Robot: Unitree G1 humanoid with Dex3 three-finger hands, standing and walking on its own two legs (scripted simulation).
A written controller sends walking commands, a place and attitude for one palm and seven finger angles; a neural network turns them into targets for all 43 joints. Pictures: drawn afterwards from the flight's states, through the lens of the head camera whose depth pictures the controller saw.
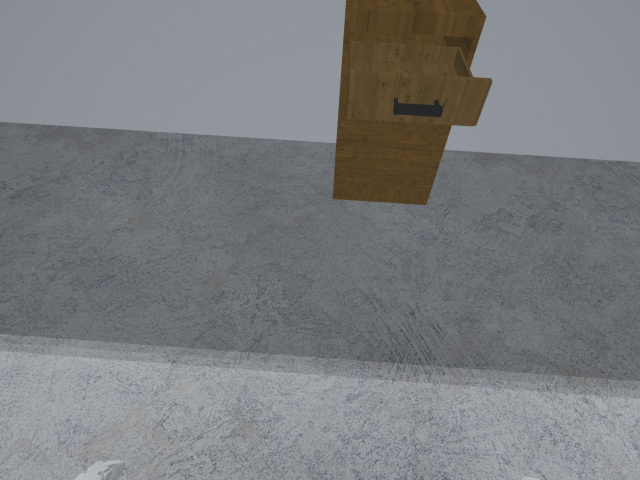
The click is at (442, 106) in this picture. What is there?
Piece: drawer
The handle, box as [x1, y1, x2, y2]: [393, 98, 442, 116]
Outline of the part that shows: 394,98 394,113 430,116 441,115 442,107 439,105 437,100 435,100 433,105 398,103 397,98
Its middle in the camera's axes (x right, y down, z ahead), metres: +0.28 -0.38 +1.11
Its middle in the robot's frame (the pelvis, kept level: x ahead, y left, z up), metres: +1.09 -0.23 -0.09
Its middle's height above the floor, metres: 0.68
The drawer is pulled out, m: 0.30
